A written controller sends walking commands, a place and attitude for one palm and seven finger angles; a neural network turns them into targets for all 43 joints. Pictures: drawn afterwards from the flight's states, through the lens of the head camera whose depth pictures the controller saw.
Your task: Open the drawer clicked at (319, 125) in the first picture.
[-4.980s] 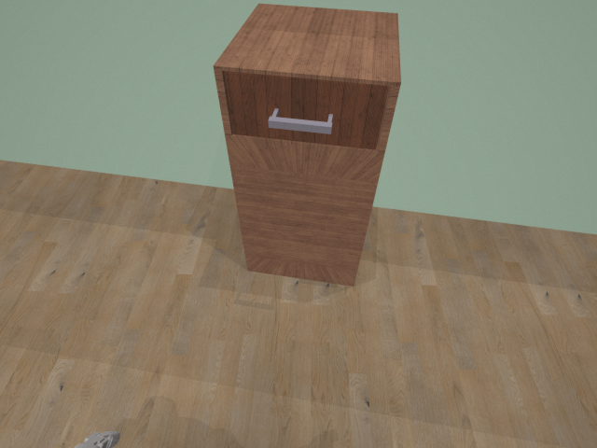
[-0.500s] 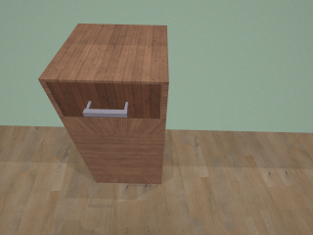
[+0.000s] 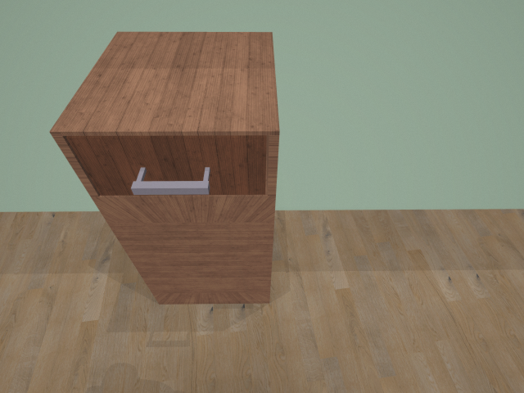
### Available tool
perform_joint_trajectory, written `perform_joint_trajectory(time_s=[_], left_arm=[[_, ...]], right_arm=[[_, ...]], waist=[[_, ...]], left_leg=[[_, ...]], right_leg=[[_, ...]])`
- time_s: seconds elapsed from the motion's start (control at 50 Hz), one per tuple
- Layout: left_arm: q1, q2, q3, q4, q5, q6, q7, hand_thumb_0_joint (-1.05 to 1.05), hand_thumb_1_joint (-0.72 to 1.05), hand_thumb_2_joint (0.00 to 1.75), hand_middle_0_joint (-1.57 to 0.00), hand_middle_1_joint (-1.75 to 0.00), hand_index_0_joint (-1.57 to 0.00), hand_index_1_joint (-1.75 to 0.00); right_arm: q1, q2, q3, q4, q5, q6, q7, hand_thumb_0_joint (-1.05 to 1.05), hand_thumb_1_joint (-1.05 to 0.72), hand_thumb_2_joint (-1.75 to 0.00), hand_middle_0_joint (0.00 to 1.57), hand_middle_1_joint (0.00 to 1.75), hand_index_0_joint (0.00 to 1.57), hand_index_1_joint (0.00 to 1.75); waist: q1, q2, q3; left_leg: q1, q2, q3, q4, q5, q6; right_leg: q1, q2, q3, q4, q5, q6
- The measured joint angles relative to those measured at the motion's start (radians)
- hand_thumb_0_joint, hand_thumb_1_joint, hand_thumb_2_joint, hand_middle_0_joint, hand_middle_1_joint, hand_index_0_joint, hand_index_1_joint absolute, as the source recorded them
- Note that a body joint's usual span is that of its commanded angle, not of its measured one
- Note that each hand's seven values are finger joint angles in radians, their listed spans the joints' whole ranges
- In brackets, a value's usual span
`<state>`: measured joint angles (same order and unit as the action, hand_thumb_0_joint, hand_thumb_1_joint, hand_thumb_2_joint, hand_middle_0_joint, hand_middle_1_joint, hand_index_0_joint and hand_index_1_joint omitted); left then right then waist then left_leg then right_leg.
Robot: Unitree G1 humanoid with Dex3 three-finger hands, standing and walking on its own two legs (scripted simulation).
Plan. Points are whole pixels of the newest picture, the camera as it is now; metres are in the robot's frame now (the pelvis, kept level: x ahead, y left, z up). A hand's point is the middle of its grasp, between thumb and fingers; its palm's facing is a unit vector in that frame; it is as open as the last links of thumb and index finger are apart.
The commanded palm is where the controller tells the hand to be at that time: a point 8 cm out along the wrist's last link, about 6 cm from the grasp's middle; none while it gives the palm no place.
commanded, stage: look again from close up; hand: left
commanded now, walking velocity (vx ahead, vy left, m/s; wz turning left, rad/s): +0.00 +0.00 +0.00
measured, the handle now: (173, 180) +0.51 +0.21 -0.01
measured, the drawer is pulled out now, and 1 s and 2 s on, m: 0.00 0.00 0.00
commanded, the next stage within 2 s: raise the hand with hooked fingers in 0.36 s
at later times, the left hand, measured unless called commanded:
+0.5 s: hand out of the picture -0.02 +0.20 -0.17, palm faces -0.03 -0.97 -0.23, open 7.4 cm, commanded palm +0.08 +0.25 -0.06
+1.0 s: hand out of the picture +0.12 +0.23 -0.04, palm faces +0.03 -0.08 -1.00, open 9.2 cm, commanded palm +0.13 +0.23 +0.02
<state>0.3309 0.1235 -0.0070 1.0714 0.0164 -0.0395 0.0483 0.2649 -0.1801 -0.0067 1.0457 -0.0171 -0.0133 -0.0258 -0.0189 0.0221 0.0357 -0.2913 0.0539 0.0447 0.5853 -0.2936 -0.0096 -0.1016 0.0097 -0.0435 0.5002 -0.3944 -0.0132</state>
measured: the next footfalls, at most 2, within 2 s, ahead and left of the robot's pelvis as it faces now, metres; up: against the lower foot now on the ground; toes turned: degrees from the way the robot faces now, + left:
none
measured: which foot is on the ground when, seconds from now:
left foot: down 0.00-1.00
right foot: down 0.00-1.00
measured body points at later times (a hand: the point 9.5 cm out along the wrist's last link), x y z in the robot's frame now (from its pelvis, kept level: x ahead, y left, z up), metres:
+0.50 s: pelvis -0.02 +0.02 +0.00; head +0.00 +0.02 +0.45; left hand -0.02 +0.25 -0.15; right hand -0.01 -0.21 -0.15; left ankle +0.01 +0.13 -0.73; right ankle -0.08 -0.11 -0.73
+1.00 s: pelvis -0.06 -0.03 -0.05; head -0.03 -0.05 +0.40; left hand +0.12 +0.23 +0.01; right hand +0.21 -0.24 -0.12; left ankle +0.01 +0.12 -0.73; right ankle -0.08 -0.11 -0.73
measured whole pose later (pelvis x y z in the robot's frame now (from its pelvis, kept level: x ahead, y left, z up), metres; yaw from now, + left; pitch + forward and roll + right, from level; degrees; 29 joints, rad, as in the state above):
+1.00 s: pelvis -0.06 -0.03 -0.05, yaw +2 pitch +9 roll +1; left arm 0.38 0.36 -0.05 0.03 1.06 -0.05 0.44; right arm 0.05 -0.26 -0.05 0.54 -0.08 0.05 -0.03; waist 0.12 0.03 -0.12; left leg -0.74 0.04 0.00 0.91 -0.33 -0.01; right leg -0.60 0.00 -0.07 0.98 -0.54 -0.06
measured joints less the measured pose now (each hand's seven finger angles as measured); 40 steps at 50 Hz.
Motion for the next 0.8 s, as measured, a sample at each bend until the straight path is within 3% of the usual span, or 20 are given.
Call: perform_joint_trajectory(time_s=[0.12, 0.28, 0.48, 0.5, 0.54, 0.58, 0.62, 0.66, 0.72, 0.76, 0.8], left_arm=[[-0.021, 0.028, 0.004, -0.036, -0.004, 0.027, -0.002, 0.00, 0.91, 0.90, -0.20, -0.29, -0.20, -0.30], [-0.038, 0.059, 0.004, -0.051, -0.003, 0.044, -0.012, 0.00, 0.91, 0.90, -0.20, -0.29, -0.20, -0.30], [-0.003, 0.052, -0.002, -0.005, 0.001, 0.037, -0.014, 0.00, 0.91, 0.90, -0.20, -0.29, -0.20, -0.30], [0.045, 0.053, -0.016, -0.156, 0.039, 0.101, -0.008, 0.01, 0.91, 0.90, -0.20, -0.30, -0.20, -0.30], [0.150, 0.075, -0.044, -0.520, 0.102, 0.124, 0.047, 0.01, 0.90, 0.90, -0.20, -0.30, -0.20, -0.31], [0.188, 0.097, -0.067, -0.775, 0.167, 0.127, 0.123, 0.02, 0.89, 0.89, -0.20, -0.31, -0.20, -0.32], [0.153, 0.118, -0.081, -0.913, 0.298, 0.118, 0.187, 0.02, 0.87, 0.88, -0.20, -0.32, -0.20, -0.33], [0.086, 0.139, -0.077, -0.968, 0.477, 0.105, 0.249, 0.01, 0.84, 0.87, -0.21, -0.34, -0.20, -0.35], [0.011, 0.166, -0.051, -0.986, 0.751, 0.089, 0.340, 0.01, 0.78, 0.85, -0.21, -0.37, -0.21, -0.38], [-0.003, 0.171, -0.043, -0.989, 0.887, 0.079, 0.371, 0.01, 0.75, 0.83, -0.21, -0.40, -0.21, -0.41], [0.010, 0.172, -0.052, -1.001, 0.978, 0.066, 0.381, 0.00, 0.70, 0.81, -0.21, -0.43, -0.21, -0.43]], right_arm=[[0.017, 0.008, 0.011, -0.003, 0.001, 0.008, -0.005, 0.01, -0.91, -0.89, 0.20, 0.30, 0.20, 0.30], [0.022, 0.013, 0.019, 0.010, -0.001, 0.016, 0.003, 0.01, -0.92, -0.89, 0.20, 0.30, 0.20, 0.30], [0.027, 0.013, 0.023, 0.027, 0.004, 0.010, 0.008, 0.01, -0.91, -0.89, 0.20, 0.30, 0.20, 0.30], [0.043, 0.007, 0.025, -0.012, 0.016, 0.000, 0.000, 0.01, -0.91, -0.89, 0.20, 0.30, 0.20, 0.30], [0.077, -0.001, 0.021, -0.086, 0.037, -0.102, -0.035, 0.01, -0.91, -0.89, 0.21, 0.30, 0.20, 0.30], [0.077, -0.010, 0.006, -0.145, 0.053, -0.185, -0.059, 0.02, -0.91, -0.89, 0.21, 0.30, 0.20, 0.30], [0.048, -0.031, -0.003, -0.204, 0.039, -0.211, -0.070, 0.02, -0.91, -0.89, 0.21, 0.30, 0.20, 0.30], [-0.001, -0.051, -0.012, -0.267, 0.013, -0.191, -0.064, 0.02, -0.91, -0.89, 0.21, 0.30, 0.20, 0.30], [-0.086, -0.058, -0.030, -0.358, -0.026, -0.117, -0.031, 0.02, -0.91, -0.89, 0.20, 0.30, 0.20, 0.30], [-0.137, -0.061, -0.039, -0.410, -0.035, -0.060, -0.001, 0.01, -0.91, -0.89, 0.20, 0.30, 0.20, 0.30], [-0.174, -0.069, -0.044, -0.456, -0.037, -0.010, 0.021, 0.01, -0.90, -0.89, 0.20, 0.30, 0.20, 0.30]], waist=[[0.007, -0.011, -0.013], [0.013, -0.029, -0.022], [0.021, -0.023, -0.014], [0.027, -0.019, -0.010], [0.051, -0.026, -0.012], [0.040, -0.024, -0.030], [0.022, -0.002, -0.066], [0.017, 0.025, -0.107], [0.029, 0.032, -0.169], [0.047, 0.023, -0.188], [0.067, 0.011, -0.194]], left_leg=[[0.000, -0.017, 0.007, 0.049, -0.022, 0.015], [0.004, -0.036, 0.016, 0.009, 0.010, 0.030], [0.000, -0.042, 0.019, -0.049, 0.052, 0.034], [-0.012, -0.039, 0.021, -0.040, 0.050, 0.033], [-0.028, -0.048, 0.040, -0.045, 0.056, 0.032], [-0.064, -0.067, 0.042, -0.033, 0.063, 0.034], [-0.134, -0.072, 0.029, 0.016, 0.057, 0.035], [-0.208, -0.058, 0.025, 0.071, 0.044, 0.032], [-0.313, -0.030, 0.038, 0.150, 0.021, 0.020], [-0.360, -0.014, 0.047, 0.193, 0.007, 0.011], [-0.393, -0.006, 0.048, 0.224, -0.002, 0.004]], right_leg=[[-0.002, -0.020, 0.005, 0.055, -0.032, 0.017], [-0.009, -0.039, 0.010, 0.039, -0.008, 0.030], [-0.018, -0.044, 0.011, -0.010, 0.027, 0.036], [-0.031, -0.042, 0.013, -0.003, 0.029, 0.034], [-0.094, -0.056, 0.021, 0.077, 0.015, 0.011], [-0.150, -0.072, 0.023, 0.138, -0.005, 0.000], [-0.204, -0.072, 0.026, 0.170, -0.037, 0.016], [-0.277, -0.060, 0.025, 0.221, -0.042, 0.024], [-0.396, -0.037, 0.043, 0.311, -0.062, 0.009], [-0.453, -0.024, 0.056, 0.362, -0.076, 0.001], [-0.491, -0.017, 0.058, 0.402, -0.089, -0.007]])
